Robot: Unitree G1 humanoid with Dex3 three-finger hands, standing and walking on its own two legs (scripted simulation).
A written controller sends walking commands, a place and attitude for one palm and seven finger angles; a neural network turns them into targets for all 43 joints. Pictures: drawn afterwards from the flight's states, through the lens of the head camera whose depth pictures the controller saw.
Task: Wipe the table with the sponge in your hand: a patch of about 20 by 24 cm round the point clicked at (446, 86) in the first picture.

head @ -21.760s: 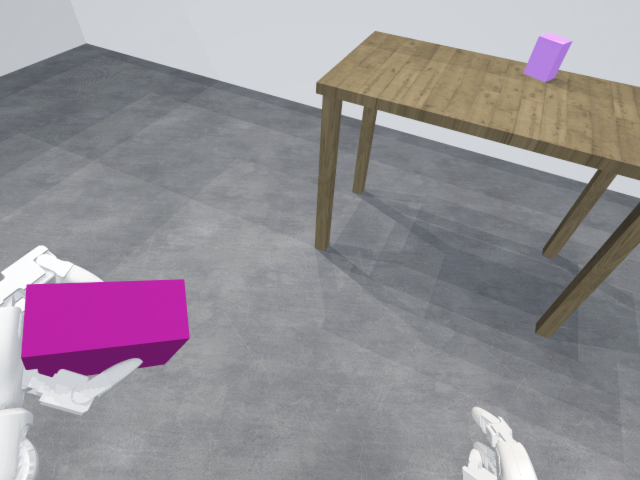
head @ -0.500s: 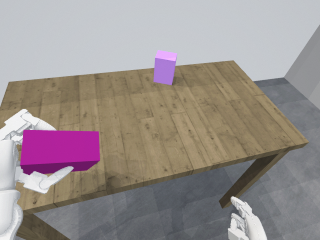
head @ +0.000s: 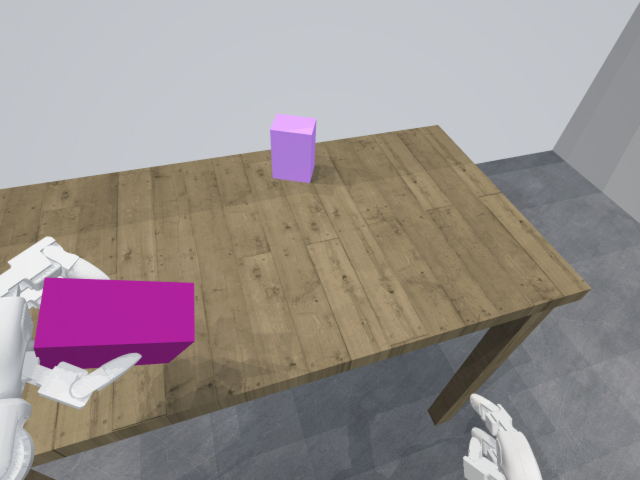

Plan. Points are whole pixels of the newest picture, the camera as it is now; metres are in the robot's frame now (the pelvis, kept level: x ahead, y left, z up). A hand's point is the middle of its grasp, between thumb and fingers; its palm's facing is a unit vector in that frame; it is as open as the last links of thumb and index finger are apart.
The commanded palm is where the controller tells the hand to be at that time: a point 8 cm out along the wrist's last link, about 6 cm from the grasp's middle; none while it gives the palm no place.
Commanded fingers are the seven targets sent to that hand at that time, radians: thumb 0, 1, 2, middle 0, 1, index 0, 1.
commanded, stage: come to a stop and stand still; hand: left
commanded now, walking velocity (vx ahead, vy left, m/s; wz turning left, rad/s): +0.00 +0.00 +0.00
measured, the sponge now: (138, 326) +0.23 +0.21 +0.12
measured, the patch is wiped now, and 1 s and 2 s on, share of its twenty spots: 0.00 0.00 0.00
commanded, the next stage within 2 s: look again from close up in 0.20 s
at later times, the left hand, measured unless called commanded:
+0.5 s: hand (85, 320) +0.22 +0.24 +0.15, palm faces +0.35 -0.85 -0.39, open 9.9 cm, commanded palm +0.16 +0.28 +0.17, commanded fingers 0.00 0.10 1.30 -1.20 -1.60 -1.20 -1.60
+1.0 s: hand (91, 351) +0.20 +0.24 +0.13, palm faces +0.27 -0.74 -0.62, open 9.9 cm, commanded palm +0.16 +0.28 +0.18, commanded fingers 0.00 0.10 1.30 -1.20 -1.60 -1.20 -1.60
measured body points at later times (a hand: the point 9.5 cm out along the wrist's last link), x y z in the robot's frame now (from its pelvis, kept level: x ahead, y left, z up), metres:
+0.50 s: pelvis +0.00 +0.00 +0.00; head +0.01 +0.01 +0.45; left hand +0.19 +0.29 +0.17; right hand +0.19 -0.23 -0.07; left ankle +0.04 +0.08 -0.74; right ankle -0.01 -0.11 -0.74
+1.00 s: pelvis -0.02 -0.01 -0.01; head -0.01 -0.02 +0.44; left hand +0.18 +0.27 +0.17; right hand +0.21 -0.20 -0.08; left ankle +0.04 +0.08 -0.74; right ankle -0.01 -0.11 -0.74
